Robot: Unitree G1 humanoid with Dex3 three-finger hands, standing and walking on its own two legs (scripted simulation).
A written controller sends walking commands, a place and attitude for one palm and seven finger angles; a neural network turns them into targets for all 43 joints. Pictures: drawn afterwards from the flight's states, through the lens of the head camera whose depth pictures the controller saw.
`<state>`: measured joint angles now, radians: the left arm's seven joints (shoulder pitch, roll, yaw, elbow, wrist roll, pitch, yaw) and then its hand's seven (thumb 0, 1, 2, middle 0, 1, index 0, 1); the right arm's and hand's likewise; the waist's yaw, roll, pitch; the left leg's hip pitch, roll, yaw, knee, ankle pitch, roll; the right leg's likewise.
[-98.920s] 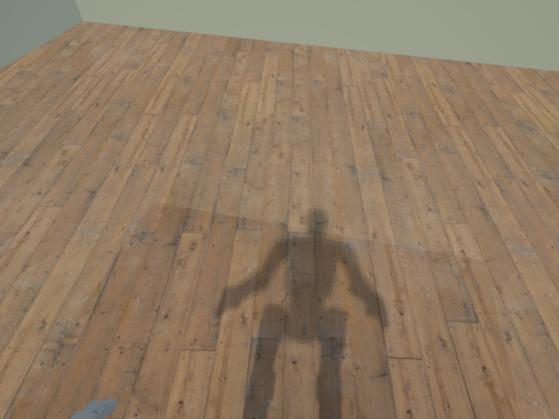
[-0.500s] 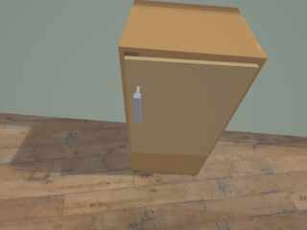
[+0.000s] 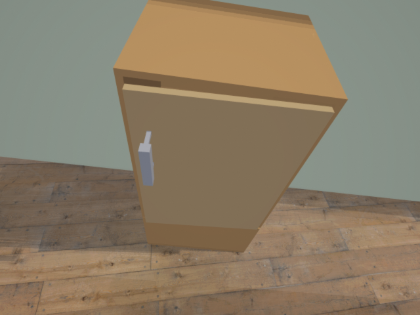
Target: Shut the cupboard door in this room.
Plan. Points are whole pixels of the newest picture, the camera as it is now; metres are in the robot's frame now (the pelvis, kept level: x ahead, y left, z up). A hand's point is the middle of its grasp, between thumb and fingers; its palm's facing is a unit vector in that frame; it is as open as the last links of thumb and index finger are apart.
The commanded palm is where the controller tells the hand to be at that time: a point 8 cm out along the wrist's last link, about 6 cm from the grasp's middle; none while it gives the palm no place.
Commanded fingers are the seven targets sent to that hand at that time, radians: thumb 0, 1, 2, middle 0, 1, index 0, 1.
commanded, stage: shuffle to correct the standing spot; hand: left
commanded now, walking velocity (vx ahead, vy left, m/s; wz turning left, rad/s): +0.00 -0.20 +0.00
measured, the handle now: (148, 158) +0.44 +0.17 -0.01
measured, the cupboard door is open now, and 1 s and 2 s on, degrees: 2 2 2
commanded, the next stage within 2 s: come to a stop and stand still in 0.06 s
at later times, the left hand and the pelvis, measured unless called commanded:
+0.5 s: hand out of the picture +0.08 +0.09 -0.15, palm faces +0.06 -0.97 -0.24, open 7.3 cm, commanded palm none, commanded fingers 0.00 0.90 0.90 -0.20 -0.30 -0.20 -0.30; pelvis +0.02 -0.10 +0.01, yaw +2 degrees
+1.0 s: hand out of the picture -0.01 +0.15 -0.17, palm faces +0.07 -0.99 -0.14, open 7.4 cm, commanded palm none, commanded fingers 0.00 0.90 0.90 -0.20 -0.30 -0.20 -0.30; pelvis -0.01 -0.03 +0.02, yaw +2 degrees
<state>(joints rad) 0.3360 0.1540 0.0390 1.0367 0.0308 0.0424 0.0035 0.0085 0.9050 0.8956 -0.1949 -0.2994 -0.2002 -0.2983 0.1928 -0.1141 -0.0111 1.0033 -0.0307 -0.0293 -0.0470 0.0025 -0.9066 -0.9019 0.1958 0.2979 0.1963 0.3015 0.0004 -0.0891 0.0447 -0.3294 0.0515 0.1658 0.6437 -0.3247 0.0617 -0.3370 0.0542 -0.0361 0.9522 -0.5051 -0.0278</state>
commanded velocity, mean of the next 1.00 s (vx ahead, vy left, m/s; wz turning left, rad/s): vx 0.01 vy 0.01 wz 0.00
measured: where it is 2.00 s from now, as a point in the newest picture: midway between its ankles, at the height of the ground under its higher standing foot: outside the picture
